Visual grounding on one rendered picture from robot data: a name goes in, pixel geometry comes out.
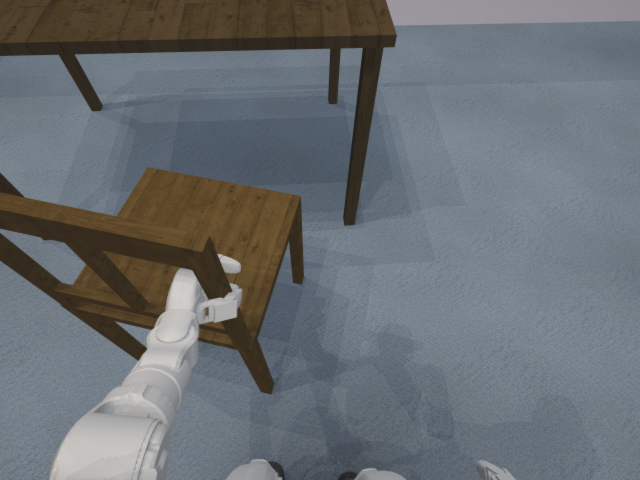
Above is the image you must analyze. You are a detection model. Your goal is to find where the table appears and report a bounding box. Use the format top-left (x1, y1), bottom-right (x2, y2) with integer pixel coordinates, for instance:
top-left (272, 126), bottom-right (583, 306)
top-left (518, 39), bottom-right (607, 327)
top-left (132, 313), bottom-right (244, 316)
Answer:
top-left (0, 0), bottom-right (397, 240)

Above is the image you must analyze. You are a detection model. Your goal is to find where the robot right hand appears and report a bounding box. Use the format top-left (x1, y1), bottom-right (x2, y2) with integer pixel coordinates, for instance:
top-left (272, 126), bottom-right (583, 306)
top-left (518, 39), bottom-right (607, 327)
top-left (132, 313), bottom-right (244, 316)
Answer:
top-left (476, 460), bottom-right (516, 480)

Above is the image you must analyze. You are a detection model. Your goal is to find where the chair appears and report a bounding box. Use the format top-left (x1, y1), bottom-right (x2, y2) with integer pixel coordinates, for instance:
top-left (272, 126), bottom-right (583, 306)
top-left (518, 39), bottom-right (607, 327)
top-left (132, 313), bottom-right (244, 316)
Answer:
top-left (0, 167), bottom-right (304, 394)

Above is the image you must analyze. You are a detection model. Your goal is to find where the robot left hand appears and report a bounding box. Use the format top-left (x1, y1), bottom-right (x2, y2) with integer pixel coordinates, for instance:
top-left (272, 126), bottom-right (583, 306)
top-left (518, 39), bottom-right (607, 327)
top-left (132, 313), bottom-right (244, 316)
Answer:
top-left (165, 254), bottom-right (242, 324)

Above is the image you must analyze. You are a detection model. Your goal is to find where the left robot shin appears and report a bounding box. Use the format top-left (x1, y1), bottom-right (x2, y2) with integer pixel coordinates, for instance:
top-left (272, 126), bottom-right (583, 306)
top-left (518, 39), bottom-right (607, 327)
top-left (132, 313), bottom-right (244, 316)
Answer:
top-left (249, 459), bottom-right (276, 473)

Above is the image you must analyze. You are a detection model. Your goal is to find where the left robot forearm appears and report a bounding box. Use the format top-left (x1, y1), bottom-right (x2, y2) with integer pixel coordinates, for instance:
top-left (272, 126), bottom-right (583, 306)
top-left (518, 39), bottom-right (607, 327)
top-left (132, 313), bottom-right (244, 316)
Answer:
top-left (49, 308), bottom-right (199, 480)

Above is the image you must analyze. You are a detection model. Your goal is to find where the left robot upper arm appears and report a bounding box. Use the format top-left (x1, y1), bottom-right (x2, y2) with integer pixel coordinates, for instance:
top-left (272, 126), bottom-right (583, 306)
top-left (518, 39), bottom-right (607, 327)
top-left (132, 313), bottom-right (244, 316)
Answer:
top-left (53, 412), bottom-right (171, 480)

